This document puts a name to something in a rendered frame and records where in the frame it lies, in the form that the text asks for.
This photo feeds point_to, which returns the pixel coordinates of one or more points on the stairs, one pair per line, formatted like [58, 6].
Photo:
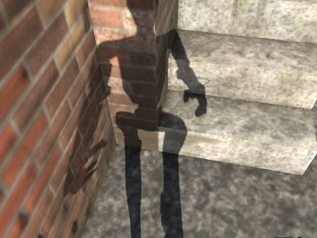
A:
[241, 84]

